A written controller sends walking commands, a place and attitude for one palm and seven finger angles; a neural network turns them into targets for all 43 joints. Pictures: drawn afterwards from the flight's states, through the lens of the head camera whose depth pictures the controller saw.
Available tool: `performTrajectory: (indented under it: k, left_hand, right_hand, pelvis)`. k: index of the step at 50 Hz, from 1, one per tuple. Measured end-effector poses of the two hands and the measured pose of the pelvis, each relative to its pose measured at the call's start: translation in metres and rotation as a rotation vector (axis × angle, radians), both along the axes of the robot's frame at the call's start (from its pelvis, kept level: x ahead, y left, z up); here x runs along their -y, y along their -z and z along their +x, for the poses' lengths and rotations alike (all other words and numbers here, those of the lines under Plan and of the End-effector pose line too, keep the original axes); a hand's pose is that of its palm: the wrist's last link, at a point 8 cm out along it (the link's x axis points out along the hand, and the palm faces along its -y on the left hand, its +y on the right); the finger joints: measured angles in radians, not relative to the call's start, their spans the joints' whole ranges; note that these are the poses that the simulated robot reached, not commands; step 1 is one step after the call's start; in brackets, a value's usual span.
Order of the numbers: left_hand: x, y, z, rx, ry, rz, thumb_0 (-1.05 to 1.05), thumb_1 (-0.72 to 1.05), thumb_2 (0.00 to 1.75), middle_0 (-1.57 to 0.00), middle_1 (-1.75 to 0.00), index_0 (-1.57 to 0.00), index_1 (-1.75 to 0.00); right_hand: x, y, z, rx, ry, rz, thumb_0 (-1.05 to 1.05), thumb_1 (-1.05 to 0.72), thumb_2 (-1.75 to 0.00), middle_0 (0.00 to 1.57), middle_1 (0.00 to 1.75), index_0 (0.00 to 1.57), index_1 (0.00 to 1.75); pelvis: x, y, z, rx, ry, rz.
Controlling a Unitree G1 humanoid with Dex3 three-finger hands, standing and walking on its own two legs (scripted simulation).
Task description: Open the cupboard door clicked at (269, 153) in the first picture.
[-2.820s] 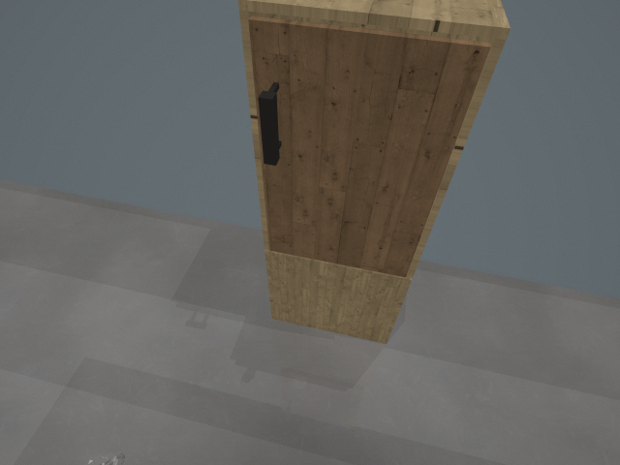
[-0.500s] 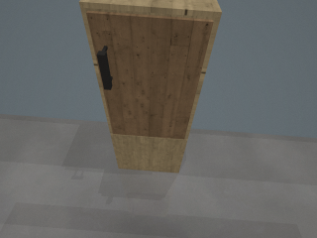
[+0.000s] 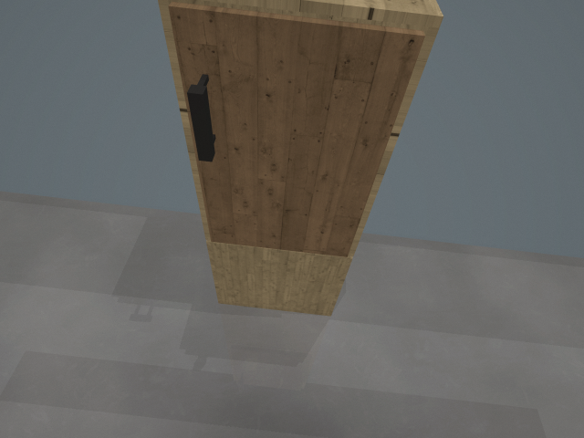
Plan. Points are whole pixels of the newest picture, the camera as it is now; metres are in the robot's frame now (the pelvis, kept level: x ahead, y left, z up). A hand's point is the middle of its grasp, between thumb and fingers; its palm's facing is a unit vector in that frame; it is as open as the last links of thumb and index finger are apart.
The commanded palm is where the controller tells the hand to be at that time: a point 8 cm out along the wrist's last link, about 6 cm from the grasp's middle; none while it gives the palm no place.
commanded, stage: come to a stop and stand still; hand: left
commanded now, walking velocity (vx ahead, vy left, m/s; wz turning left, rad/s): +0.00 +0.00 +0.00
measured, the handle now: (205, 118) +0.60 +0.19 +0.09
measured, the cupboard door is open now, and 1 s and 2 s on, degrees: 0 0 0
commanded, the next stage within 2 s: look again from close up in 0.84 s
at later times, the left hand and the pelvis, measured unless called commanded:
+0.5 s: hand out of the picture -0.03 +0.17 -0.17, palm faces +0.02 -0.98 -0.21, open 7.3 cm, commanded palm none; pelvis -0.04 -0.01 +0.00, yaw +1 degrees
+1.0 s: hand out of the picture -0.08 +0.15 -0.17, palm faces +0.03 -0.99 -0.14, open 7.4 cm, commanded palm none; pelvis -0.06 +0.00 +0.00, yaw +0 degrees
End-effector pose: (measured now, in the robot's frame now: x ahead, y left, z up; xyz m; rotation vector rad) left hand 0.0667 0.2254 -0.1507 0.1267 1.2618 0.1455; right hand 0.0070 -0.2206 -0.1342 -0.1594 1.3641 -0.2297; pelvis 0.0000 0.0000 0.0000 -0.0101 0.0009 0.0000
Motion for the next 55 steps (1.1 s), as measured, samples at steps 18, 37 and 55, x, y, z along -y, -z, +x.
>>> performTrajectory:
  k: [18, 37, 55]
  left_hand:
    - [0.007, -0.013, -0.077, -0.093, 0.019, 0.056, 0.00, 0.91, 0.90, -0.20, -0.30, -0.20, -0.30]
    - [0.016, -0.009, -0.135, -0.092, -0.002, -0.006, 0.00, 0.91, 0.90, -0.20, -0.30, -0.20, -0.30]
    - [0.028, -0.005, -0.151, -0.143, -0.015, -0.050, 0.00, 0.91, 0.90, -0.20, -0.30, -0.20, -0.30]
  right_hand:
    - [0.018, 0.009, 0.006, 0.082, -0.039, 0.045, 0.00, -0.92, -0.90, 0.20, 0.30, 0.20, 0.30]
    - [0.003, 0.005, -0.080, -0.005, -0.045, 0.070, 0.00, -0.92, -0.90, 0.19, 0.30, 0.20, 0.30]
    - [-0.018, 0.006, -0.097, -0.056, -0.016, 0.098, 0.00, -0.91, -0.90, 0.19, 0.30, 0.20, 0.30]
  pelvis:
    - [0.007, -0.001, -0.021, 0.013, -0.001, 0.006]
    - [0.005, -0.003, -0.060, 0.024, -0.012, 0.010]
    - [0.000, -0.005, -0.060, 0.019, -0.004, 0.009]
